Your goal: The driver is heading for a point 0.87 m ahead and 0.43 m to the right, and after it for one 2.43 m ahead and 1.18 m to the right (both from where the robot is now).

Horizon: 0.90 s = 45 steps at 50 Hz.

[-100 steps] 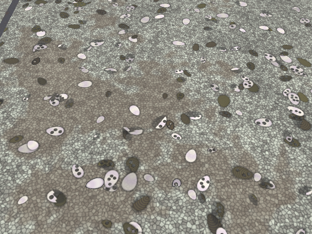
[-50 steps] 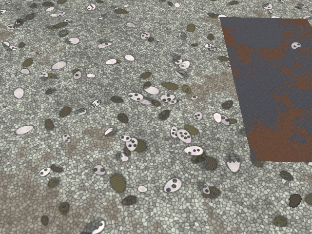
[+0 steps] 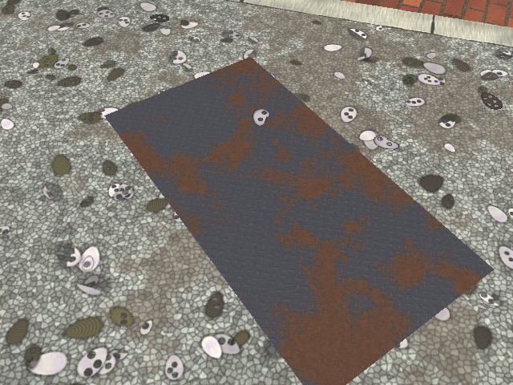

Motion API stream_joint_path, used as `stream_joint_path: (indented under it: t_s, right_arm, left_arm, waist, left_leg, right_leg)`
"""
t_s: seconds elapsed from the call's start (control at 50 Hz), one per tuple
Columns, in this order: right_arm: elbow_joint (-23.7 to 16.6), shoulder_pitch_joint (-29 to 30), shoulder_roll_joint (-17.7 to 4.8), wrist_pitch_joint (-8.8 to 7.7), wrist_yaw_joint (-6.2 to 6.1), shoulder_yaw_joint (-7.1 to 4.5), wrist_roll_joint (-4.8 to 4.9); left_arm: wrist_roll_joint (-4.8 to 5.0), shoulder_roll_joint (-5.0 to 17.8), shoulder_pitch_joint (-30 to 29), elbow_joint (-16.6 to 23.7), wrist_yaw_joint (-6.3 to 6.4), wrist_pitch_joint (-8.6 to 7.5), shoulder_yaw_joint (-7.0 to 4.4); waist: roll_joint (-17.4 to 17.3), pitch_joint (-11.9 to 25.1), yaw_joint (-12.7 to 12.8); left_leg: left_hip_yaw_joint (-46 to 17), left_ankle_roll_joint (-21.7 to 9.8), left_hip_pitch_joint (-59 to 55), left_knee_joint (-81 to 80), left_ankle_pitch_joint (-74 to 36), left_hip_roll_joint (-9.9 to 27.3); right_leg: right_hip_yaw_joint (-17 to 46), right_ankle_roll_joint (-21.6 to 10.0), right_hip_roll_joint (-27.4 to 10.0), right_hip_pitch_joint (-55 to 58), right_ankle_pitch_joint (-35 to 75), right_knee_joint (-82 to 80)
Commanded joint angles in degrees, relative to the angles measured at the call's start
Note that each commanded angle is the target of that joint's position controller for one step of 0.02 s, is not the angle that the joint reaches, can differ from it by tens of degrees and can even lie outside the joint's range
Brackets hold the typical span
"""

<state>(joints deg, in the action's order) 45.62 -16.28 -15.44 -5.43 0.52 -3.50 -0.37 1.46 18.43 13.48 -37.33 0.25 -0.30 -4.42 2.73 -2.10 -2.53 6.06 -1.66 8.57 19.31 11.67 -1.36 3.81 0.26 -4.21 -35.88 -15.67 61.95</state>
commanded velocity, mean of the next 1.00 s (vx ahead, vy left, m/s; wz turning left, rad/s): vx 0.25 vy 0.00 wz -0.50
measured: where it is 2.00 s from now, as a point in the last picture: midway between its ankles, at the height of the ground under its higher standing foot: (351, 279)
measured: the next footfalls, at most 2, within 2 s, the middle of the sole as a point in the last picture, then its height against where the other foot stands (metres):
right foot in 0.26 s outside the picture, level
left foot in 0.72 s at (276, 360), level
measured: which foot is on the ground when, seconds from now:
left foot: down 0.00-0.28, up 0.30-0.70, down 0.72-1.00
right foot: up 0.00-0.24, down 0.26-0.72, up 0.74-1.00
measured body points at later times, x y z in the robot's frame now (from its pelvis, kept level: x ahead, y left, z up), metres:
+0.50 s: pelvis +0.26 -0.08 +0.00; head +0.30 -0.12 +0.44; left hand +0.44 +0.16 -0.09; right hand +0.36 -0.40 -0.10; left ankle +0.38 +0.07 -0.66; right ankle +0.26 -0.15 -0.74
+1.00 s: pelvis +0.38 -0.09 +0.00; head +0.40 -0.10 +0.45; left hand +0.62 +0.09 -0.12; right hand +0.35 -0.39 -0.11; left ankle +0.50 -0.03 -0.74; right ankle +0.28 -0.18 -0.73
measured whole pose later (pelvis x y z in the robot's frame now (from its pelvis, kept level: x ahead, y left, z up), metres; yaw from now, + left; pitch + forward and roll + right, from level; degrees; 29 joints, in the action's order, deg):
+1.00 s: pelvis +0.38 -0.09 +0.00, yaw -30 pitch +1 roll +0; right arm 43.1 -11.6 -15.3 0.5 -0.8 -1.9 0.6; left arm 0.2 16.5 14.2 -42.8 1.4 1.7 -2.5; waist -0.6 -0.2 -0.8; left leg -1.6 -1.6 19.5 24.1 6.0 -0.8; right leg 1.5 0.7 1.1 -14.7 -24.4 37.2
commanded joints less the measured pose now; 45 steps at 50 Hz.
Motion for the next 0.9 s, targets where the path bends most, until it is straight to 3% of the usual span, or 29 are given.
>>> stream_joint_path:
  t_s: [0.02,0.1,0.18,0.22,0.24,0.26,0.28,0.3,0.32,0.34,0.36,0.38,0.4,0.44,0.5,0.56,0.62,0.68,0.7,0.72,0.74,0.76,0.78,0.8,0.82,0.84,0.86,0.9]
  right_arm:
    - [-3.1,3.1,-9.1,-0.84,-0.3,-2.22,0.1]
    - [-1.7,1.7,-10.6,0.0,-0.66,-2.44,0.55]
    - [-0.2,-0.4,-12.9,1.25,-0.7,-3.14,1.78]
    - [-0.3,0.0,-14.8,1.97,-1.05,-3.74,2.41]
    - [-0.5,0.6,-15.2,2.45,-1.25,-3.87,2.67]
    - [-0.8,0.7,-13.9,2.58,-1.51,-3.31,2.52]
    - [-2.0,-1.8,-8.4,2.29,-1.37,-1.37,-0.38]
    - [-5.8,-3.7,-4.7,0.57,-0.67,0.36,-0.43]
    - [-6.2,3.3,-10.8,-1.2,0.07,-0.94,1.67]
    - [-7.7,6.7,-11.1,-2.16,0.38,-0.95,2.98]
    - [-7.1,6.9,-10.2,-2.38,-0.17,-0.78,1.94]
    - [-6.4,6.1,-10.9,-1.93,-0.66,-1.2,0.29]
    - [-6.1,5.1,-11.2,-1.09,-0.75,-1.42,-0.28]
    - [-5.6,3.6,-9.5,0.41,-1.07,-1.1,-0.78]
    - [-6.4,5.9,-7.1,1.67,-1.52,-0.25,-0.91]
    - [-7.5,10.2,-6.6,2.09,-1.02,0.12,-0.43]
    - [-8.5,13.3,-7.5,2.45,-0.6,-0.15,-0.08]
    - [-8.0,10.9,-9.0,2.35,-0.55,-0.96,-0.26]
    - [-7.5,8.8,-8.9,1.97,-0.54,-1.09,-0.37]
    - [-8.1,8.7,-11.1,1.63,-0.94,-1.5,-1.04]
    - [-9.5,11.5,-12.0,2.33,-1.48,-1.01,-2.65]
    - [-8.2,6.6,-10.9,3.12,-1.18,-1.07,-2.82]
    - [-8.7,7.0,-9.6,3.48,-0.84,-0.81,-1.32]
    - [-8.8,8.3,-7.5,3.95,-0.76,-0.29,-0.69]
    - [-8.6,9.6,-6.4,4.28,-0.66,0.25,-0.42]
    - [-8.2,11.5,-6.4,4.4,-0.7,0.51,-0.3]
    - [-7.8,12.1,-6.6,4.6,-0.85,0.45,-0.47]
    - [-7.5,11.2,-8.4,4.94,-1.34,-0.31,-0.27]
  left_arm:
    - [-0.14,1.5,-1.9,4.7,-0.61,-0.77,-0.09]
    - [-0.15,0.3,-8.8,6.2,-2.15,-1.55,0.59]
    - [-0.02,1.3,-12.6,8.3,-3.35,-1.4,0.24]
    - [-0.47,3.6,-9.4,8.2,-3.42,-1.0,-0.97]
    - [-0.49,5.5,-3.2,6.8,-3.25,-0.77,-2.16]
    - [-0.27,8.7,6.9,3.9,-2.52,-0.4,-4.07]
    - [0.36,13.5,13.4,2.3,-1.24,0.22,-5.33]
    - [0.52,17.1,9.8,4.7,-1.54,-0.77,-5.16]
    - [0.12,11.5,10.0,5.0,-2.11,-1.8,-3.62]
    - [-0.37,9.5,8.4,4.3,-2.14,-2.63,-2.85]
    - [-0.69,8.5,3.8,4.8,-2.15,-3.04,-2.34]
    - [-1.09,7.1,-0.2,5.6,-1.89,-3.06,-1.92]
    - [-1.77,6.9,-2.3,6.4,-1.47,-2.9,-1.75]
    - [-1.84,7.5,-2.9,5.6,-0.67,-2.72,-1.94]
    - [-1.17,9.2,-1.2,3.9,0.75,-1.59,-2.48]
    - [-0.35,8.7,-0.5,3.1,2.08,0.47,-2.4]
    - [-0.49,8.4,-0.1,2.6,2.8,1.93,-2.32]
    - [-0.68,6.9,-2.6,3.2,3.17,2.61,-1.74]
    - [-0.57,6.3,-3.5,3.4,3.17,2.64,-1.44]
    - [-1.39,4.1,-1.0,3.6,2.93,2.36,-0.76]
    - [-2.04,1.7,6.6,2.1,2.93,2.14,-0.12]
    - [-1.03,5.7,11.0,0.7,2.6,2.14,-0.77]
    - [-0.78,10.2,11.1,-1.0,2.44,2.69,-2.02]
    - [-0.39,10.0,7.0,-1.4,2.6,3.6,-2.23]
    - [-0.51,8.2,5.0,-1.5,2.73,4.31,-1.82]
    - [-1.06,6.5,4.2,-0.9,2.56,4.4,-1.25]
    - [-1.39,4.4,4.1,-1.1,2.13,4.06,-0.49]
    - [-1.4,3.1,3.5,-1.7,1.74,2.85,0.16]
  waist:
    - [-6.9,0.6,0.7]
    - [-6.2,-1.3,-1.7]
    - [-6.5,-2.5,-1.6]
    - [-8.3,0.7,1.5]
    - [-8.2,4.1,5.3]
    - [-6.5,9.1,10.5]
    - [5.2,13.9,10.5]
    - [14.7,22.5,5.3]
    - [5.0,20.8,9.7]
    - [3.4,12.9,8.8]
    - [-1.9,7.4,5.5]
    - [-1.9,5.3,3.2]
    - [-0.7,4.7,1.5]
    - [-1.4,5.4,0.2]
    - [0.0,6.9,0.8]
    - [2.1,9.2,2.6]
    - [3.2,9.0,3.7]
    - [4.8,8.1,2.0]
    - [4.7,8.3,0.8]
    - [-0.2,11.3,2.1]
    - [-13.2,12.8,6.2]
    - [-19.6,18.5,5.4]
    - [-12.2,18.8,4.5]
    - [-8.0,14.4,3.8]
    - [-7.1,10.7,3.9]
    - [-9.4,8.3,4.8]
    - [-12.0,6.8,5.1]
    - [-14.2,6.1,3.9]
  left_leg:
    - [-9.4,-9.3,-4.9,-10.6,-13.1,16.5]
    - [-1.6,-7.3,-5.9,-10.7,-16.0,15.3]
    - [1.8,-5.8,-11.4,-7.7,-24.1,17.3]
    - [4.1,-4.6,-13.6,0.5,-43.3,17.3]
    - [5.5,-3.7,-12.6,9.4,-49.9,16.5]
    - [6.8,-1.8,-5.6,22.4,-46.9,14.4]
    - [6.6,0.8,11.3,41.4,-10.4,10.5]
    - [-3.7,3.0,31.4,58.8,23.2,-1.0]
    - [-11.7,2.0,37.6,61.0,19.6,2.2]
    - [-10.8,0.7,39.3,58.0,14.3,4.1]
    - [-10.7,1.2,35.8,53.2,10.4,6.2]
    - [-10.6,2.3,31.5,49.3,9.1,7.6]
    - [-10.5,3.2,27.3,48.6,9.0,7.9]
    - [-9.0,5.3,24.0,44.8,8.0,6.6]
    - [-8.0,7.1,22.9,35.3,1.3,3.2]
    - [-8.2,7.3,18.4,24.7,-7.9,0.2]
    - [-10.1,7.0,17.3,18.6,-7.6,-1.0]
    - [-11.9,5.4,16.1,10.7,-6.0,0.1]
    - [-11.0,4.0,11.8,4.4,-13.6,0.9]
    - [-15.6,1.0,3.0,3.7,-35.4,7.5]
    - [-27.2,-7.8,-7.1,7.3,-67.3,19.2]
    - [-41.1,-17.4,-10.4,4.5,-64.2,28.7]
    - [-40.1,-17.3,-9.4,3.5,-42.1,25.7]
    - [-33.0,-13.5,-6.0,2.1,-18.9,20.3]
    - [-29.5,-10.4,-1.0,-1.2,1.8,16.2]
    - [-28.0,-8.4,2.9,-3.9,12.6,13.9]
    - [-24.4,-6.5,6.3,-6.2,15.7,11.0]
    - [-21.0,-6.5,8.3,-7.9,14.8,9.4]
  right_leg:
    - [1.5,0.5,-2.7,-6.1,7.2,-6.2]
    - [-2.6,-0.5,-1.5,-2.4,16.3,-18.6]
    - [-5.6,-3.1,0.3,-0.1,12.0,-24.9]
    - [-8.7,-5.6,4.0,6.8,6.0,-25.8]
    - [-10.1,-7.3,6.4,14.9,5.4,-27.6]
    - [-9.2,-9.6,8.3,30.0,8.7,-30.5]
    - [7.7,-13.5,-2.7,47.1,11.0,-30.4]
    - [41.8,-25.2,-14.4,59.9,-6.4,-41.0]
    - [40.9,-22.2,-14.2,57.9,-9.7,-45.9]
    - [33.2,-20.0,-12.4,50.9,-6.1,-46.2]
    - [26.5,-18.2,-10.1,41.3,7.8,-45.7]
    - [20.3,-17.1,-8.2,34.6,23.1,-44.7]
    - [16.7,-16.8,-7.0,29.5,34.5,-44.3]
    - [12.0,-16.7,-5.4,24.2,47.9,-43.5]
    - [8.2,-14.8,-2.0,21.9,52.0,-41.2]
    - [8.2,-11.1,0.5,21.5,46.1,-38.7]
    - [13.1,-9.7,-0.7,24.1,41.5,-35.4]
    - [18.5,-8.5,-1.5,28.8,39.5,-30.0]
    - [17.9,-7.0,0.3,28.9,37.0,-26.8]
    - [15.5,-4.3,4.4,26.0,25.9,-20.5]
    - [10.7,-0.7,12.8,14.7,-13.4,-8.8]
    - [8.7,2.2,14.3,9.3,-27.9,3.9]
    - [10.2,3.2,11.5,8.3,-24.1,11.2]
    - [8.0,3.7,9.5,5.9,-19.0,12.4]
    - [6.4,3.9,8.2,5.4,-15.3,10.0]
    - [4.5,4.4,7.1,6.7,-12.9,5.6]
    - [0.8,4.7,7.0,10.1,-11.8,-0.1]
    - [-3.7,4.2,7.2,15.7,-13.2,-10.1]
Velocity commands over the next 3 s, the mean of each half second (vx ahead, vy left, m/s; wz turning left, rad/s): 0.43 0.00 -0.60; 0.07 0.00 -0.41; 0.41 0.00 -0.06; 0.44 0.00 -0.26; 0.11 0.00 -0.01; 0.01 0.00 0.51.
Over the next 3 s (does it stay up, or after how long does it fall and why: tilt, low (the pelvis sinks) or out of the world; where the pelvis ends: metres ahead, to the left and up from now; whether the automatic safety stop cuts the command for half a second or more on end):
stays up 0.89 -0.42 0.00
